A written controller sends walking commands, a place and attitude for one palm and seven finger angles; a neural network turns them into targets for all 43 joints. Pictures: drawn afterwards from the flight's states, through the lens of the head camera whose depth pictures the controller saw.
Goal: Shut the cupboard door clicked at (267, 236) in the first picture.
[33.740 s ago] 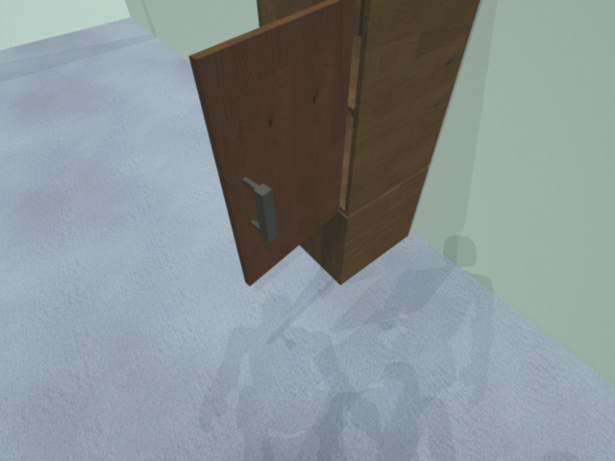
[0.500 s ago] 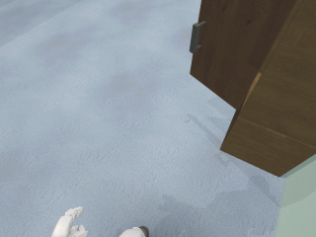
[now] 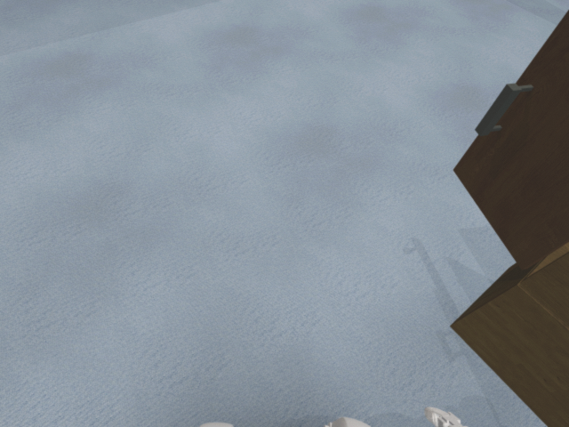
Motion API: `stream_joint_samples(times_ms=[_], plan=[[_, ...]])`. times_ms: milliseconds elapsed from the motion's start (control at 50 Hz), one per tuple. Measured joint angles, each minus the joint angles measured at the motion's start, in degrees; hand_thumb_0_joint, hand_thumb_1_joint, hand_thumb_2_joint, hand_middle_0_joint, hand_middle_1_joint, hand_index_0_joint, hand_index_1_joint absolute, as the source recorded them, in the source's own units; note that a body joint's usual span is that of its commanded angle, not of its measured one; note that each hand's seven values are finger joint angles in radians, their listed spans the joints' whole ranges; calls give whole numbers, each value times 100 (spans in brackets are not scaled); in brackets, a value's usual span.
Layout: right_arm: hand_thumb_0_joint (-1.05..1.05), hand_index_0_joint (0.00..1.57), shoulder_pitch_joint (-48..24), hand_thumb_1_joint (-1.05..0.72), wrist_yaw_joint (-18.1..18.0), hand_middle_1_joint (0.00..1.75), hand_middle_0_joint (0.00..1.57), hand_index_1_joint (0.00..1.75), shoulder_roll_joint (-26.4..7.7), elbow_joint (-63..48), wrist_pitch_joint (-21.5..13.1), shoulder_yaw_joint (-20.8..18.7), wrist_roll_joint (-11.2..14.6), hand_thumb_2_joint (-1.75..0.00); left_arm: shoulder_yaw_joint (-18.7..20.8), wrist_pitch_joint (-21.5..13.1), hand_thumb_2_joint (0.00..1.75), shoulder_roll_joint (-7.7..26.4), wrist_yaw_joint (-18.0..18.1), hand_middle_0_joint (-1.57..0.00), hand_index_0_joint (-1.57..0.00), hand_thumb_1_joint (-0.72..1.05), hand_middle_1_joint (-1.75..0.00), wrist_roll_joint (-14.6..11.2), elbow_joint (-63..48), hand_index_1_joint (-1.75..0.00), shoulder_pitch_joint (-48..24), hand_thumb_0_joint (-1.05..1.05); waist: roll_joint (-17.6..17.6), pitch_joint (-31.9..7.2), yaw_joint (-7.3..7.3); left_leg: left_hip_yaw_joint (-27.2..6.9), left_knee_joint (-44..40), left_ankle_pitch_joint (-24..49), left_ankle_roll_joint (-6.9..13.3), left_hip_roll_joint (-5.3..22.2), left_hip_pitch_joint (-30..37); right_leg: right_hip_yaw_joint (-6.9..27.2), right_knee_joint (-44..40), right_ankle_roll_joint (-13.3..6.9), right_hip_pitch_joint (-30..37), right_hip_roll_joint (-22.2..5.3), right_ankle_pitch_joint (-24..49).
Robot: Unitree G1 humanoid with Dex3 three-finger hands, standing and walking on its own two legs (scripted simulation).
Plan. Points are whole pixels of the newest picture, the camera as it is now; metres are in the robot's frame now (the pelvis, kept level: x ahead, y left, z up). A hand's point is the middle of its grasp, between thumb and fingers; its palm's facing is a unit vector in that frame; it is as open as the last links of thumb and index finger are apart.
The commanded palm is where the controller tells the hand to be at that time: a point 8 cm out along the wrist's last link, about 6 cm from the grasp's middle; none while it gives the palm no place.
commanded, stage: walk to a spot facing it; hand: left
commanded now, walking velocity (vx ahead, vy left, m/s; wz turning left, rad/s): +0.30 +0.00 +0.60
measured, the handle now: (504, 110) +0.85 -0.49 -0.06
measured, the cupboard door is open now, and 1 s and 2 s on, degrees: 67 67 67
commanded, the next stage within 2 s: turn to face it in 1.16 s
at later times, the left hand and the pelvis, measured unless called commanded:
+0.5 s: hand (180, 386) +0.18 +0.17 -0.13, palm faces +0.27 -0.93 -0.25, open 7.4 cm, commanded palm none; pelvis +0.13 -0.05 +0.01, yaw +17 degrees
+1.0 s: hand (127, 393) +0.17 +0.26 -0.18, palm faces +0.60 -0.78 -0.20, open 7.4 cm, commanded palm none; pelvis +0.28 +0.09 +0.00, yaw +34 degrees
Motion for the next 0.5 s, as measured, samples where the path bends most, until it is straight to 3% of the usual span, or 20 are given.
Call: stream_joint_samples(times_ms=[60,140,240,320,340,360,400,440,500], plan=[[1,20,222,-91,-87,30,20,30,34,-13,-94,48,-16,-90,23,2,90,45,-92,-20,-20,91,-30,-1,40,-30,-94,1,112,-90,-62,-219,-380,138,-16,-1,240,274,616,46,-406,142,490],[1,20,550,-90,-116,30,21,30,54,135,-162,91,-2,-90,10,-123,90,50,-196,-20,-20,91,-30,-11,-89,-30,-304,1,213,-144,-107,-459,-878,329,-3,-41,615,517,473,125,-712,158,1074],[1,21,932,-90,-83,30,21,30,65,371,-157,69,-11,-90,-20,-186,90,-2,-271,-20,-20,91,-30,-27,-253,-30,-609,1,271,-217,-213,-675,-1180,313,-73,-104,949,597,-545,178,-766,145,1486],[1,21,1156,-90,-76,30,21,30,8,546,-119,6,-18,-90,-63,-293,90,-80,-317,-20,-20,91,-30,-41,-385,-30,-751,1,403,-253,-323,-846,-933,-19,-205,-93,1027,512,-1744,135,-333,333,1683],[1,21,1237,-90,-75,30,21,30,-9,577,-111,-14,-1,-90,-83,-365,90,-84,-325,-20,-20,91,-30,-37,-438,-30,-740,1,424,-290,-342,-918,-674,-211,-228,-110,956,482,-2111,106,-96,377,1712],[1,21,1273,-90,-75,30,21,30,-40,627,-100,-44,29,-90,-99,-461,90,-118,-308,-20,-20,91,-30,-12,-463,-30,-754,1,482,-295,-340,-934,-129,-472,-175,-104,756,412,-2160,-55,-36,397,1912],[1,20,1213,-90,-70,30,21,30,-121,723,-9,-119,42,-90,-155,-547,90,-254,-239,-20,-20,91,-30,-3,-470,-30,-768,1,637,-218,-367,-882,1493,-875,-80,-122,119,156,-1945,-294,68,361,1785],[1,20,1128,-90,-40,30,20,30,-166,756,33,-168,1,-90,-181,-563,89,-366,-180,-20,-20,91,-30,0,-436,-30,-645,1,647,-222,-352,-619,2793,-569,-62,-112,-535,-25,-2107,-357,322,278,1671],[1,20,965,-91,33,30,20,30,-185,698,45,-221,-26,-90,-181,-557,89,-479,-117,-20,-20,91,-30,-3,-257,-30,-360,1,587,-288,-368,-282,3571,166,-154,86,-1256,-271,-2662,-345,782,213,1758]])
